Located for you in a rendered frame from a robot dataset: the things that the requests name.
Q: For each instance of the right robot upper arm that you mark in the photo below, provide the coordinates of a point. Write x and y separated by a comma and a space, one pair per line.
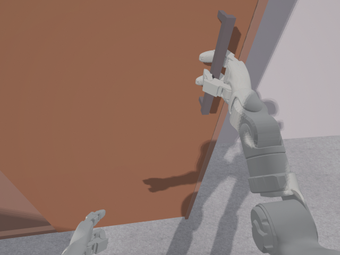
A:
285, 228

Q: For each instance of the right robot hand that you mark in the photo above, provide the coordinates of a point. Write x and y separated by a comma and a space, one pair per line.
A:
236, 77

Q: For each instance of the left robot hand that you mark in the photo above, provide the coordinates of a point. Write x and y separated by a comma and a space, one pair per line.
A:
94, 240

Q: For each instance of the right robot forearm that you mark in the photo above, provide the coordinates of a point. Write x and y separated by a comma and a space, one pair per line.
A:
264, 151

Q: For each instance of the left robot forearm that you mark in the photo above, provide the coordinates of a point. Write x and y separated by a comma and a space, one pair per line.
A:
76, 249

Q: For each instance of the handle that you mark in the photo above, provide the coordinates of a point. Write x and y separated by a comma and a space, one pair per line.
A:
226, 29

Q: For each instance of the wardrobe door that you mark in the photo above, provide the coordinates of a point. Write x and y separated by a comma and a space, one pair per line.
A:
99, 106
16, 212

